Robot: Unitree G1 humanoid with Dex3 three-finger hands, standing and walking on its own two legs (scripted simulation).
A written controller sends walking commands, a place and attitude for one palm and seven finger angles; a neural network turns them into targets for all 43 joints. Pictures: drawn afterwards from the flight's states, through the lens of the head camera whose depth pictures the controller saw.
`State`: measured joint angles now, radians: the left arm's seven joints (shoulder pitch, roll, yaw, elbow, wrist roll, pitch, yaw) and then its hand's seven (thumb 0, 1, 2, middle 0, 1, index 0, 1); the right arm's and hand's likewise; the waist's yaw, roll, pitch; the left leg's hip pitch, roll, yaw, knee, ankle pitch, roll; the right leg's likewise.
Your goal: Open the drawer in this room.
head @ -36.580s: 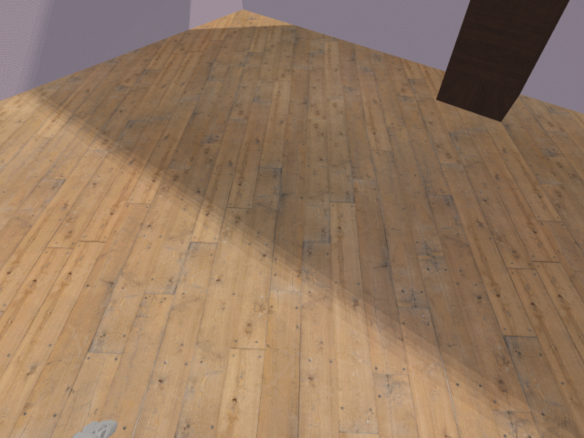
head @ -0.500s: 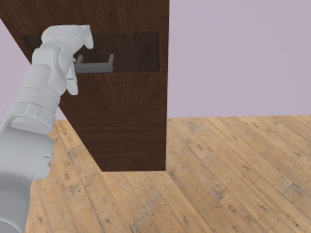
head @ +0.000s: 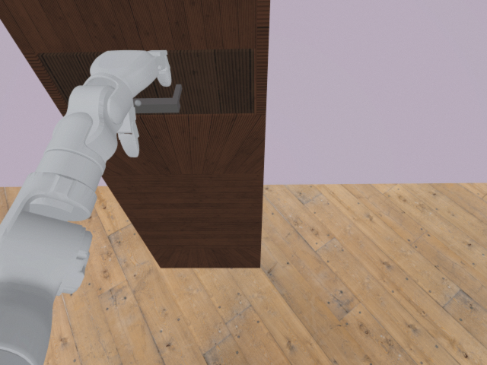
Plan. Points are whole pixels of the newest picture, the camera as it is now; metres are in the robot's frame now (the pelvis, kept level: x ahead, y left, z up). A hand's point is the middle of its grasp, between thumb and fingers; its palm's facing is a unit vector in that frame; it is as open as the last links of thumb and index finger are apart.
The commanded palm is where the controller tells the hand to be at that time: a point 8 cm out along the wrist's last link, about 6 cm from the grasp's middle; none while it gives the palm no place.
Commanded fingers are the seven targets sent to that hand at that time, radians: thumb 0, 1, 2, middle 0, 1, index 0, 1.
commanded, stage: move the hooked fingers above the handle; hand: left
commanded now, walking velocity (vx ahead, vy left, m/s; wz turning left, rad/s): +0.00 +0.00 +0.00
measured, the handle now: (151, 98) +0.56 +0.18 +0.14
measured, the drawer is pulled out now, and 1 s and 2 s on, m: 0.00 0.00 0.00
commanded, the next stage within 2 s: lower the fingers behind the handle in 0.68 s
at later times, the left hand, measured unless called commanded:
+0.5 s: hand (147, 103) +0.48 +0.15 +0.19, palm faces -0.02 -0.03 -1.00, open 13.8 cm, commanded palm +0.47 +0.19 +0.26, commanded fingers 0.00 -0.50 0.30 -0.30 -1.20 -0.30 -1.20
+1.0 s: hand (155, 97) +0.50 +0.15 +0.18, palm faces +0.06 -0.05 -1.00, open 13.8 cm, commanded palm +0.48 +0.17 +0.24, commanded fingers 0.00 -0.50 0.30 -0.30 -1.20 -0.30 -1.20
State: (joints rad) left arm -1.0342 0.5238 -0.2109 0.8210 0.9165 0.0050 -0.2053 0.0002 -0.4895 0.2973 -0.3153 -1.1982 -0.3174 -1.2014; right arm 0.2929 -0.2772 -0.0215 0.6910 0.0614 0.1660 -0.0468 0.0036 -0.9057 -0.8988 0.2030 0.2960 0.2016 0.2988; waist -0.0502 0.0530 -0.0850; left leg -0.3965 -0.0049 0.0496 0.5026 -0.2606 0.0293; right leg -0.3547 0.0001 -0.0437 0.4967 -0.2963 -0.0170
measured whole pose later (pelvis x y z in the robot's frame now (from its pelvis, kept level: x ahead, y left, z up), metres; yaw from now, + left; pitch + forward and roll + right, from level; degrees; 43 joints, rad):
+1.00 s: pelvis +0.00 +0.00 +0.00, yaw -1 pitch +11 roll +0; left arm -1.04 0.48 -0.13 0.88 0.97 -0.04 -0.01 0.00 -0.49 0.30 -0.32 -1.20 -0.32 -1.20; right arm 0.28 -0.27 -0.03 0.69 0.04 0.13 -0.03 0.00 -0.91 -0.90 0.20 0.30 0.20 0.30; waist -0.07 0.06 -0.10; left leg -0.45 0.00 0.07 0.52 -0.26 0.03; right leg -0.42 0.01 -0.02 0.53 -0.29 -0.02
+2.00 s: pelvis +0.00 +0.00 -0.01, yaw -1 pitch +13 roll +0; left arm -0.94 0.49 -0.12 0.94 1.01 0.00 0.08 0.00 -0.49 0.30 -0.31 -1.20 -0.32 -1.20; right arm 0.32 -0.26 -0.05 0.70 0.03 0.15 -0.03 0.00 -0.91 -0.90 0.20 0.30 0.20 0.30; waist -0.08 0.05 -0.12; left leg -0.52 0.01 0.06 0.60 -0.30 0.02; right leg -0.49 0.02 -0.03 0.59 -0.33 -0.02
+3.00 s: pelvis +0.00 -0.01 -0.01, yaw -1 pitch +13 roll +0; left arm -0.95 0.48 -0.13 0.96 1.01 0.02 0.06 0.00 0.48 0.71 -0.37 -1.30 -0.38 -1.30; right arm 0.32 -0.26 -0.04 0.69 0.03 0.15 -0.03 0.00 -0.91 -0.90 0.20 0.30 0.20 0.30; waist -0.08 0.06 -0.12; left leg -0.51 0.02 0.06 0.59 -0.30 0.02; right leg -0.47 0.02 -0.03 0.58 -0.33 -0.03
